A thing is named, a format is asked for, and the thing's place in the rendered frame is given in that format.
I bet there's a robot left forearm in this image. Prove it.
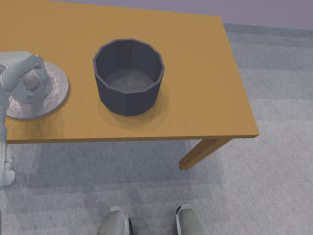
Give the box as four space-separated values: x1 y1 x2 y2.
0 62 20 144

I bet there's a table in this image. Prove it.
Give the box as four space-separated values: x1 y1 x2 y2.
0 0 260 170

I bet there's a robot thigh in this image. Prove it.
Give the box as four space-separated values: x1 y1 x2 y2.
175 209 209 235
97 211 130 235

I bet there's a lid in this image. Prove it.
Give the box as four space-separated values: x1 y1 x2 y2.
6 61 69 119

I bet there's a pot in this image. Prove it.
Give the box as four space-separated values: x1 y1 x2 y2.
93 38 165 117

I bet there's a right robot thigh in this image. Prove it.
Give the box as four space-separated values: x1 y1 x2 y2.
175 209 209 235

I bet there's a left robot hand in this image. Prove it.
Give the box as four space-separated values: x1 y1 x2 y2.
0 51 48 100

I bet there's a knob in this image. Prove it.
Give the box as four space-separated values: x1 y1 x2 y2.
20 73 40 92

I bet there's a robot left upper arm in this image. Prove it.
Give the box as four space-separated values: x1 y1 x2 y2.
0 141 16 235

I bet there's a left robot thigh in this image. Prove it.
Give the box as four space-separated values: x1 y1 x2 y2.
97 211 130 235

